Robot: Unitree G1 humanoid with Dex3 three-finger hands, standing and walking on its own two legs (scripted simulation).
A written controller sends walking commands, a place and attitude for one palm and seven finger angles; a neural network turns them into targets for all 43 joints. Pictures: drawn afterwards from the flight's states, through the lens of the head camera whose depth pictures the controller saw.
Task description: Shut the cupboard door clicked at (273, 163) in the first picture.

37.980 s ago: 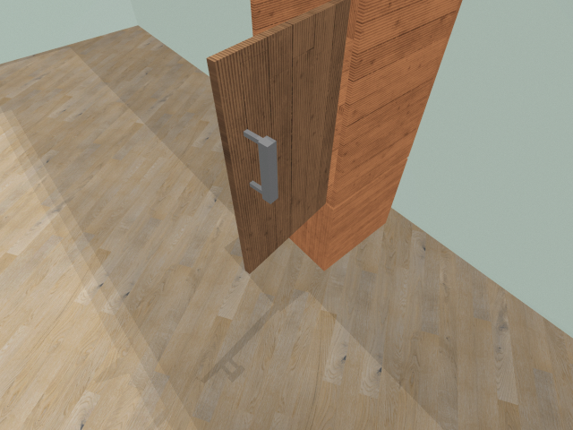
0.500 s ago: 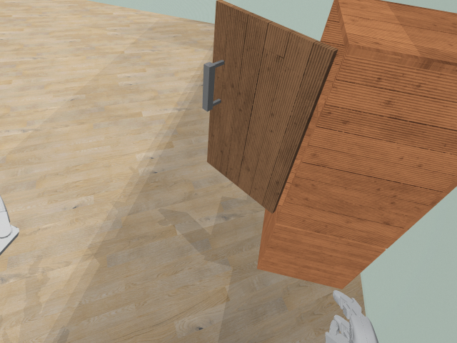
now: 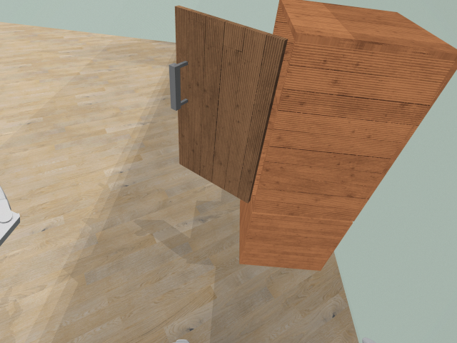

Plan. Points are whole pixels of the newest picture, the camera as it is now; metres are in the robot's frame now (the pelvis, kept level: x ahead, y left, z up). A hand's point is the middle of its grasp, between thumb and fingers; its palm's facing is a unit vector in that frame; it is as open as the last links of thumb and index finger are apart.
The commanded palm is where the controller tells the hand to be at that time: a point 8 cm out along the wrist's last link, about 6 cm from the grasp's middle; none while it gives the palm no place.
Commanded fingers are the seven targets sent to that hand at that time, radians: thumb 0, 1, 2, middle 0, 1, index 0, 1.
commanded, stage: stop stepping back and stand still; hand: left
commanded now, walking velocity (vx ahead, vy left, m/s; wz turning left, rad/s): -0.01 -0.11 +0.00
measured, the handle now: (180, 85) +0.85 +0.16 +0.06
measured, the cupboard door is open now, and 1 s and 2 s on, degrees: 58 58 58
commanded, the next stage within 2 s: let the arm hang, fingers relaxed in 0.46 s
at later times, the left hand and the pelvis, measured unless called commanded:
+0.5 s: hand (14, 233) +0.19 +0.26 +0.19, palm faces +0.32 -0.85 -0.42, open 7.4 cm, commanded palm +0.13 +0.31 +0.20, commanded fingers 0.00 0.90 0.90 -0.20 -0.30 -0.20 -0.30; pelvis -0.02 +0.02 +0.03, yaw -4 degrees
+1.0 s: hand out of the picture -0.01 +0.21 -0.15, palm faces +0.05 -0.98 -0.20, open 6.9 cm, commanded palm none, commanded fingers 0.00 0.90 0.90 -0.20 -0.30 -0.20 -0.30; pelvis -0.02 +0.02 +0.03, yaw +0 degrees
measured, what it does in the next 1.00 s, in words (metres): steps on the spot: right foot, then left foot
